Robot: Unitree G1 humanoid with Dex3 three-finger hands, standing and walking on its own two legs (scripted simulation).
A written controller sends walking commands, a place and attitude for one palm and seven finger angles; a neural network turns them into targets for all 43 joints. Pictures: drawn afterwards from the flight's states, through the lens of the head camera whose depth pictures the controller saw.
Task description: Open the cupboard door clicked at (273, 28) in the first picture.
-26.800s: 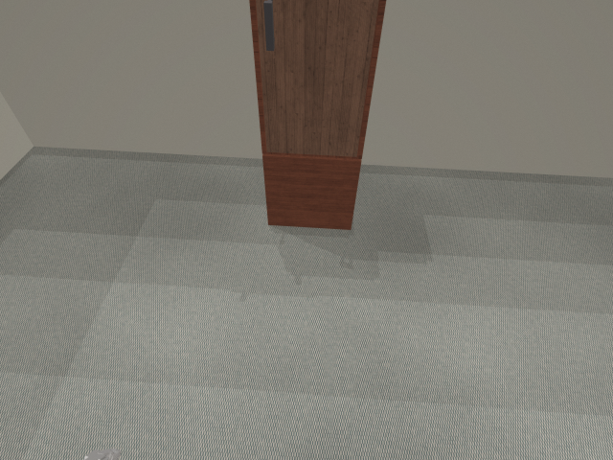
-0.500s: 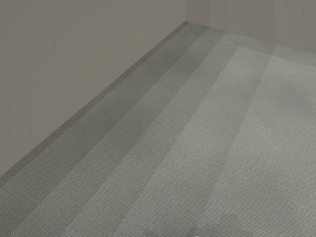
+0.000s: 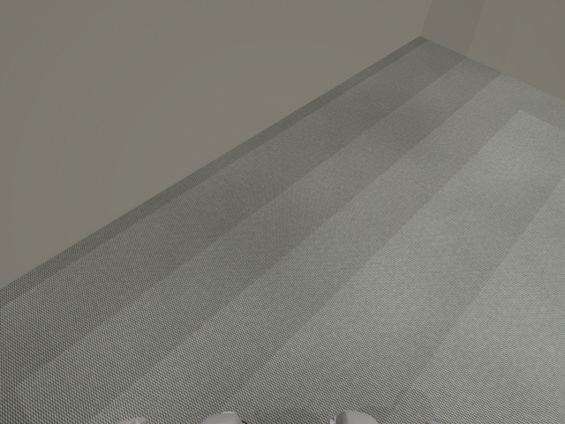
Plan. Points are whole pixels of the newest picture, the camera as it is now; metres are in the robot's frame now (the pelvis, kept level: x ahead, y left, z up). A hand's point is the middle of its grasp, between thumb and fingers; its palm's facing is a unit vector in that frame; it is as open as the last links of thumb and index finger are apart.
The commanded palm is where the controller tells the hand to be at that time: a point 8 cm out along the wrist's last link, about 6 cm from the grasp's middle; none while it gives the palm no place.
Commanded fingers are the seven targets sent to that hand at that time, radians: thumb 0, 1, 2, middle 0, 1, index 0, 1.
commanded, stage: turn to face it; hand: left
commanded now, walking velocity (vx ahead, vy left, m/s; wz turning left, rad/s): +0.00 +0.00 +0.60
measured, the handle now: out of the picture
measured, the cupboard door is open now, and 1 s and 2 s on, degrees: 53 53 53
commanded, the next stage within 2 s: none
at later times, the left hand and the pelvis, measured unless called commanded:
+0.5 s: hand out of the picture +0.04 +0.16 -0.18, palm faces +0.35 -0.91 -0.25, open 7.4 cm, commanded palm none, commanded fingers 0.00 0.90 0.90 -0.20 -0.30 -0.20 -0.30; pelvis +0.06 -0.05 -0.01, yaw +19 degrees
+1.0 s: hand out of the picture +0.06 +0.11 -0.16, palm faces +0.61 -0.77 -0.21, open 7.4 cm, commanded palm none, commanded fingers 0.00 0.90 0.90 -0.20 -0.30 -0.20 -0.30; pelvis +0.11 -0.09 +0.01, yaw +38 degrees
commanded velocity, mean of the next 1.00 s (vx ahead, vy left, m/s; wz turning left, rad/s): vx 0.00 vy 0.00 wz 0.60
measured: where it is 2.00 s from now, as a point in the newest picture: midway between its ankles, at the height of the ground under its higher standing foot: outside the picture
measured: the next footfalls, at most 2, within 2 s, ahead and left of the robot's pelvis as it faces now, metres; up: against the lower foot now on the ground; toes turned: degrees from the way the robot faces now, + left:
right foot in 0.12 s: +0.08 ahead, -0.17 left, +0.00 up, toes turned +1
left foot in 0.44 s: +0.07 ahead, +0.08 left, +0.00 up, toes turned +24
